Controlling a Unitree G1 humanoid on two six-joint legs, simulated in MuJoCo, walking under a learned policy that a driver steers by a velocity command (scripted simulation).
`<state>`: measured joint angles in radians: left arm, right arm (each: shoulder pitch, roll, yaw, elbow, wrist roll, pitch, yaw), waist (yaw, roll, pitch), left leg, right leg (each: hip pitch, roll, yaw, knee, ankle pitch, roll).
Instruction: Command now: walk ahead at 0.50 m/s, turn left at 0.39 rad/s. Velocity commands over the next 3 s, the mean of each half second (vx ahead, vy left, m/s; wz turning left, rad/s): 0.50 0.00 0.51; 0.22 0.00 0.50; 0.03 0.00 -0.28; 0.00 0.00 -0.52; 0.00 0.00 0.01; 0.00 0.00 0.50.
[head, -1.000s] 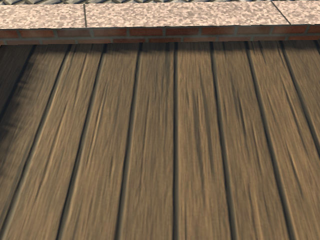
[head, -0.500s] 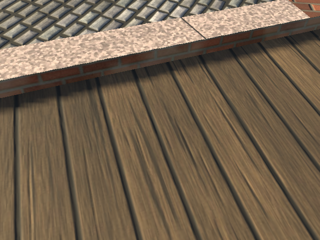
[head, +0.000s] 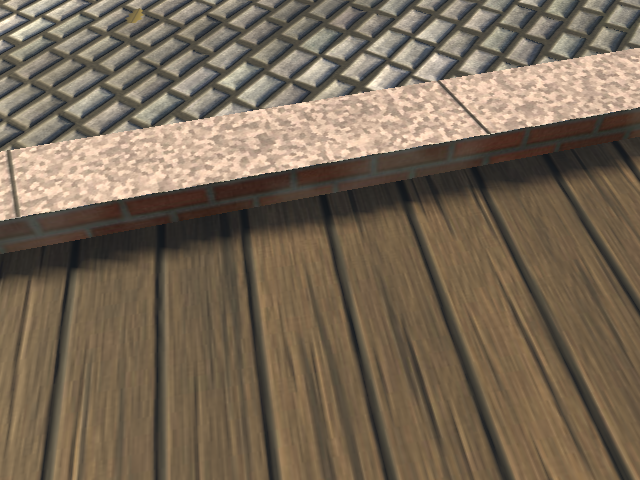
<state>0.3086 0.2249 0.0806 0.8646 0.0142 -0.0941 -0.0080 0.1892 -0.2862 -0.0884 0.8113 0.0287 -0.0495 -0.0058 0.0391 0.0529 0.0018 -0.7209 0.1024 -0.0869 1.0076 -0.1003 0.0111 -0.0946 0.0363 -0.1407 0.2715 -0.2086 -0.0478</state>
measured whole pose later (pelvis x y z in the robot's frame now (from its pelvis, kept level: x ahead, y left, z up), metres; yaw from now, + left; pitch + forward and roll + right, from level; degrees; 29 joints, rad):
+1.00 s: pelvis +0.46 +0.09 -0.01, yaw +33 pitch +2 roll +0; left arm 0.13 0.25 0.05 0.77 0.01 -0.02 0.01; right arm 0.18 -0.30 -0.06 0.64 0.00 0.04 -0.04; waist 0.03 0.02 0.07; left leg -0.48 0.02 -0.05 0.88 -0.41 -0.06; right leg -0.35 0.00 -0.05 0.42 -0.10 -0.03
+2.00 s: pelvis +0.48 +0.13 -0.01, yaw +3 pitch +1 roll +0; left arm 0.16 0.35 0.10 0.66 -0.01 0.06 0.02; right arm 0.17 -0.27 -0.08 0.69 -0.01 -0.02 -0.02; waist 0.00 -0.05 0.04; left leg -0.26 -0.01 -0.03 0.47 -0.23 0.01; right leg -0.51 0.11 0.14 1.09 -0.46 0.06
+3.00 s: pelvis +0.47 +0.16 +0.00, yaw +24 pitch +2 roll -3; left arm 0.10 0.31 0.08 0.71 0.00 0.02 0.04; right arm 0.19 -0.31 -0.05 0.61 0.01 0.02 -0.03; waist -0.01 -0.02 0.05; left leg -0.28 -0.08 -0.13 0.45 -0.19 0.08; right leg -0.49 0.01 0.11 0.91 -0.33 0.10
